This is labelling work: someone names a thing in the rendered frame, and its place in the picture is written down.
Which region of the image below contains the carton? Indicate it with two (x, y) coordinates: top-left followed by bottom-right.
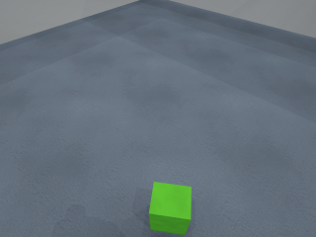
(149, 182), (192, 236)

